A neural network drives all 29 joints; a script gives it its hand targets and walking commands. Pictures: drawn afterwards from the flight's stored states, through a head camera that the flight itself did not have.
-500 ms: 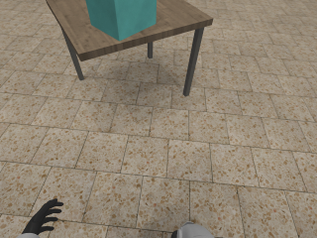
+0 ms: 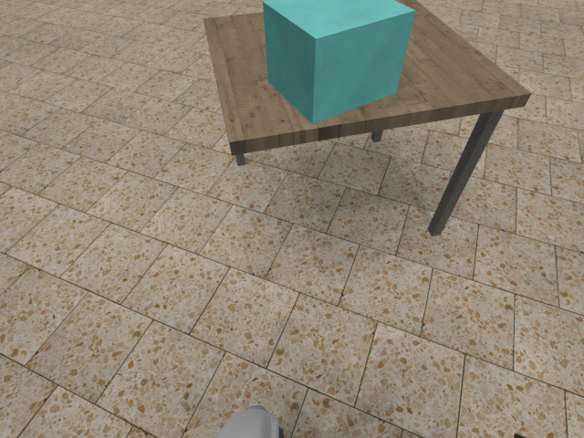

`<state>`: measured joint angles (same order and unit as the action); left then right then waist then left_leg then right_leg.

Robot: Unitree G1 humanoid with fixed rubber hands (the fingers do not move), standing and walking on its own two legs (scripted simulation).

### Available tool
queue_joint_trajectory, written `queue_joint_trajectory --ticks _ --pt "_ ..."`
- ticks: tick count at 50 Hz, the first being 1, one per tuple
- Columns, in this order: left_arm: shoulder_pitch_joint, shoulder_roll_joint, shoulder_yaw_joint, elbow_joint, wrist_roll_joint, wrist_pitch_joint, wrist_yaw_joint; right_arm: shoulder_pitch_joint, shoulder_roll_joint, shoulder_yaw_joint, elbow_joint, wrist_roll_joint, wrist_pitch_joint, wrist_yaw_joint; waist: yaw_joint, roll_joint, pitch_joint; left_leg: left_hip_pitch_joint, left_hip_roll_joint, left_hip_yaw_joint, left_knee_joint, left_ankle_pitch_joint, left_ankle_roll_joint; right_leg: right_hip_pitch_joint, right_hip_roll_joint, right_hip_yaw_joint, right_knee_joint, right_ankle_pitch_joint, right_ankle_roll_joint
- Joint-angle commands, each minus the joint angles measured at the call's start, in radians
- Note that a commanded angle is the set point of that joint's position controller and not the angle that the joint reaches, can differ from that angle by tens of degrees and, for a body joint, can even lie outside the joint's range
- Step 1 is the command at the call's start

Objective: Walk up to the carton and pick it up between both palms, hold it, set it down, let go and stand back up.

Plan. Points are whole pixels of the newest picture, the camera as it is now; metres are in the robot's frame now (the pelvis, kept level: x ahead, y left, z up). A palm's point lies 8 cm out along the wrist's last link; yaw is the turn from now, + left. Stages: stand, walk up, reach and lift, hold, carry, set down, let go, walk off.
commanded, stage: walk up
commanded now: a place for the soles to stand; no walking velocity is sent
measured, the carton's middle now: (333, 50) +1.00 -0.05 +0.03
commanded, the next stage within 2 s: none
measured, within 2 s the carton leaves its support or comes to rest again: neither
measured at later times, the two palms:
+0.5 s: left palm (155, 344) +0.26 +0.25 -0.09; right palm (554, 308) +0.33 -0.39 -0.07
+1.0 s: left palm (170, 306) +0.30 +0.22 -0.02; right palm (501, 219) +0.53 -0.38 -0.08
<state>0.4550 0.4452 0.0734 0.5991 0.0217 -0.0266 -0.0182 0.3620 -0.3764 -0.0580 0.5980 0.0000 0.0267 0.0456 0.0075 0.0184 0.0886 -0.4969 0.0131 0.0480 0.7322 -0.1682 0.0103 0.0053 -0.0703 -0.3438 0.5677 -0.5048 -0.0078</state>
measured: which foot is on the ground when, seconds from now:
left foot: up 0.00-0.00, down 0.02-0.54, up 0.56-1.00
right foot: down 0.00-0.04, up 0.06-0.50, down 0.52-1.00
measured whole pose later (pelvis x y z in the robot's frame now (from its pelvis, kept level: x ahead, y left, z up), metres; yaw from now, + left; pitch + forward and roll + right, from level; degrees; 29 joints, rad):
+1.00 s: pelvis +0.37 -0.11 +0.02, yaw +16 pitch -5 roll +3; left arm 0.49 0.43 0.07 0.60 0.02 -0.01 -0.02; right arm 0.39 -0.42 -0.06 0.60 0.00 0.04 -0.01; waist 0.02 0.05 0.09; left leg -0.54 -0.09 -0.12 1.00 -0.18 0.01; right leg -0.11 -0.07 -0.19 0.56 -0.36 -0.04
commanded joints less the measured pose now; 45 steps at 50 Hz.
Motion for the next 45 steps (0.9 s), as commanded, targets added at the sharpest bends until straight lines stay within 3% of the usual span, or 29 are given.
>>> queue_joint_trajectory --ticks 1,2,3,4,5,7,9,12,15,18,20,22,23,24,25,26,27,28,29,30,32,33,34,36,38,42,45 --pt "0.022 0.158 0.033 -0.148 0.002 0.004 0.014 0.181 -0.253 -0.094 -0.004 -0.063 -0.059 -0.041 -0.094 0.055 -0.227 0.498 -0.034 -0.163 -0.188 -0.136 0.134 -0.234 -0.142 0.089 0.470 0.496 -0.065" --pt "0.000 0.093 0.021 -0.171 0.008 -0.001 0.000 0.230 -0.326 -0.112 -0.010 -0.048 -0.058 -0.066 -0.114 0.189 -0.237 0.643 0.174 -0.545 -0.239 -0.158 0.210 -0.480 -0.022 0.149 0.614 0.058 -0.031" --pt "-0.075 0.119 0.034 -0.204 0.005 0.002 -0.007 0.242 -0.336 -0.104 -0.019 -0.033 -0.048 -0.075 -0.126 0.141 -0.187 0.681 0.253 -0.816 -0.320 -0.119 0.301 -0.652 0.055 0.278 0.714 -0.112 -0.025" --pt "-0.131 0.165 0.041 -0.239 0.004 0.010 -0.006 0.240 -0.333 -0.102 -0.042 -0.025 -0.049 -0.087 -0.137 0.077 -0.180 0.689 0.324 -0.908 -0.383 -0.139 0.355 -0.734 0.014 0.373 0.787 -0.131 -0.024" --pt "-0.140 0.186 0.043 -0.227 -0.001 0.010 -0.008 0.181 -0.323 -0.095 -0.056 -0.020 -0.051 -0.093 -0.105 0.001 -0.118 0.620 0.313 -0.806 -0.390 -0.148 0.310 -0.763 -0.023 0.389 0.794 -0.095 -0.028" --pt "-0.098 0.172 0.039 -0.176 0.001 0.002 -0.021 0.115 -0.297 -0.086 -0.058 -0.024 -0.061 -0.100 -0.070 0.003 -0.068 0.492 0.242 -0.570 -0.373 -0.079 0.231 -0.701 -0.076 0.388 0.699 0.024 -0.031" --pt "-0.104 0.158 0.040 -0.159 0.003 0.007 -0.027 0.102 -0.274 -0.075 -0.043 -0.015 -0.079 -0.097 -0.055 0.053 -0.028 0.365 0.181 -0.476 -0.407 -0.029 0.190 -0.624 -0.078 0.364 0.625 0.091 -0.020" --pt "-0.117 0.155 0.048 -0.148 0.003 0.025 -0.028 0.083 -0.278 -0.071 -0.046 -0.012 -0.095 -0.087 -0.044 0.090 0.012 0.280 0.168 -0.450 -0.444 -0.104 0.187 -0.605 -0.072 0.365 0.571 0.160 0.003" --pt "-0.163 0.161 0.055 -0.159 0.007 0.028 -0.039 0.027 -0.287 -0.075 -0.073 -0.017 -0.100 -0.077 -0.034 0.127 0.098 0.172 0.150 -0.404 -0.489 -0.293 0.204 -0.608 -0.077 0.343 0.477 0.222 0.016" --pt "-0.221 0.166 0.064 -0.183 0.009 0.026 -0.052 0.019 -0.312 -0.086 -0.090 -0.019 -0.105 -0.076 -0.054 0.158 0.152 0.158 0.163 -0.437 -0.472 -0.415 0.209 -0.630 -0.093 0.350 0.382 0.283 0.008" --pt "-0.229 0.172 0.070 -0.186 0.009 0.021 -0.055 0.010 -0.323 -0.091 -0.095 -0.018 -0.106 -0.080 -0.057 0.156 0.128 0.189 0.177 -0.453 -0.415 -0.394 0.202 -0.600 -0.097 0.368 0.303 0.300 -0.003" --pt "-0.186 0.168 0.076 -0.174 0.010 0.015 -0.049 -0.029 -0.334 -0.092 -0.098 -0.020 -0.105 -0.083 -0.022 0.165 0.067 0.192 0.189 -0.433 -0.323 -0.210 0.184 -0.476 -0.085 0.359 0.238 0.259 -0.019" --pt "-0.132 0.161 0.080 -0.157 0.010 0.011 -0.041 -0.054 -0.334 -0.092 -0.098 -0.022 -0.102 -0.084 0.015 0.166 0.021 0.175 0.191 -0.408 -0.259 -0.100 0.162 -0.363 -0.077 0.352 0.178 0.233 -0.026" --pt "-0.029 0.158 0.086 -0.122 0.010 0.004 -0.031 -0.079 -0.325 -0.089 -0.096 -0.022 -0.094 -0.083 0.076 0.127 -0.035 0.128 0.169 -0.353 -0.133 -0.042 0.126 -0.187 -0.052 0.327 0.080 0.243 -0.029" --pt "0.099 0.204 0.108 -0.076 0.018 -0.012 -0.017 -0.054 -0.278 -0.076 -0.085 -0.022 -0.089 -0.077 0.139 -0.018 -0.138 0.078 0.099 -0.292 0.183 0.034 0.084 0.009 -0.022 0.396 0.027 0.166 -0.037" --pt "0.185 0.285 0.126 -0.054 0.032 -0.023 0.005 -0.012 -0.188 -0.046 -0.083 -0.010 -0.088 -0.071 0.172 -0.259 -0.213 -0.030 -0.027 -0.181 0.504 -0.092 0.025 0.099 -0.180 0.624 -0.080 -0.029 -0.052" --pt "0.173 0.332 0.127 -0.078 0.027 -0.024 0.018 0.026 -0.144 -0.023 -0.103 -0.007 -0.087 -0.078 0.129 -0.371 -0.182 -0.207 -0.155 -0.232 0.595 -0.430 0.005 0.118 -0.309 0.919 -0.232 -0.096 -0.075" --pt "0.121 0.327 0.127 -0.104 0.028 -0.019 0.019 0.024 -0.199 -0.042 -0.104 -0.011 -0.075 -0.089 0.093 -0.255 -0.105 -0.271 -0.150 -0.274 0.631 -0.396 0.010 0.067 -0.362 1.088 -0.374 -0.202 -0.116" --pt "0.087 0.294 0.123 -0.104 0.030 -0.022 0.014 0.002 -0.246 -0.068 -0.106 -0.016 -0.065 -0.094 0.077 -0.195 -0.049 -0.263 -0.117 -0.293 0.671 -0.357 0.023 -0.014 -0.359 1.137 -0.433 -0.216 -0.109" --pt "0.039 0.255 0.115 -0.114 0.025 -0.023 0.021 0.017 -0.263 -0.073 -0.084 -0.018 -0.061 -0.088 0.047 -0.144 -0.012 -0.248 -0.075 -0.281 0.635 -0.275 0.013 -0.038 -0.318 0.989 -0.387 -0.098 -0.059" --pt "-0.003 0.196 0.089 -0.115 0.011 -0.016 0.031 0.091 -0.247 -0.065 -0.018 -0.006 -0.055 -0.077 0.014 -0.127 -0.057 -0.145 -0.029 -0.252 0.503 -0.181 -0.007 -0.035 -0.209 0.600 -0.247 0.304 0.040" --pt "0.009 0.171 0.073 -0.108 0.005 -0.015 0.029 0.090 -0.226 -0.060 -0.005 -0.010 -0.053 -0.077 0.007 -0.139 -0.078 -0.104 -0.039 -0.229 0.469 -0.157 -0.012 -0.054 -0.176 0.510 -0.224 0.459 0.059" --pt "0.028 0.154 0.068 -0.105 0.003 -0.015 0.025 0.091 -0.209 -0.059 0.004 -0.016 -0.048 -0.078 0.008 -0.147 -0.091 -0.080 -0.048 -0.207 0.460 -0.128 -0.015 -0.073 -0.157 0.453 -0.218 0.516 0.075" --pt "0.034 0.143 0.071 -0.124 0.003 -0.014 0.018 0.085 -0.191 -0.057 0.011 -0.020 -0.032 -0.079 0.003 -0.177 -0.069 -0.080 -0.060 -0.186 0.456 -0.071 -0.016 -0.129 -0.143 0.391 -0.243 0.461 0.087" --pt "0.011 0.150 0.082 -0.152 0.004 -0.007 0.014 0.085 -0.188 -0.056 0.015 -0.014 -0.016 -0.076 -0.005 -0.198 -0.015 -0.086 -0.071 -0.175 0.433 -0.013 -0.015 -0.192 -0.124 0.344 -0.295 0.306 0.098" --pt "0.017 0.164 0.092 -0.181 0.014 0.006 0.010 0.059 -0.205 -0.060 0.008 -0.011 0.001 -0.067 0.011 -0.230 0.074 -0.154 -0.070 -0.168 0.374 0.034 -0.021 -0.211 -0.135 0.348 -0.372 -0.004 0.083" --pt "0.062 0.177 0.093 -0.176 0.019 0.008 0.014 0.019 -0.213 -0.058 -0.014 -0.014 -0.006 -0.066 0.041 -0.213 0.096 -0.226 -0.062 -0.158 0.265 0.016 -0.035 -0.108 -0.166 0.352 -0.366 0.042 0.041"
